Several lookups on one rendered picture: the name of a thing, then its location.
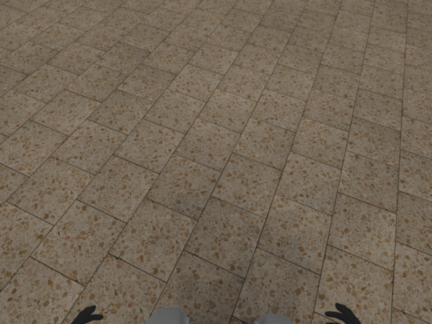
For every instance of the robot left thigh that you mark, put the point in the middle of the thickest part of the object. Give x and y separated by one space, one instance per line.
168 315

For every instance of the robot right hand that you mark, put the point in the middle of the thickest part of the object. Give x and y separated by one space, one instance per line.
346 315

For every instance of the robot left hand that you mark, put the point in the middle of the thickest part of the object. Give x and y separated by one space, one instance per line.
86 316

